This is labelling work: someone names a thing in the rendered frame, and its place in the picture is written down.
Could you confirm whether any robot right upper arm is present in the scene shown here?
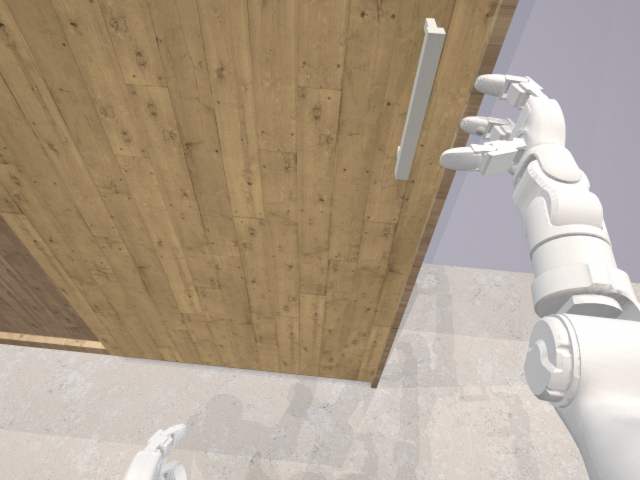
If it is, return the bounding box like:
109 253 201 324
524 313 640 480

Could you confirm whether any robot right forearm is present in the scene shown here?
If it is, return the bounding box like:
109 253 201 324
513 144 640 322

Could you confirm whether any right robot hand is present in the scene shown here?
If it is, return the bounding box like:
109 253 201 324
439 74 566 176

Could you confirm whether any wardrobe door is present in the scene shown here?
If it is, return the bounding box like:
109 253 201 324
0 0 499 382
0 215 100 342

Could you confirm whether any left robot hand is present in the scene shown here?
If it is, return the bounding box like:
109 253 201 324
122 424 187 480

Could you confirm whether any handle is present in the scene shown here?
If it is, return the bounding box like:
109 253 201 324
395 18 446 180

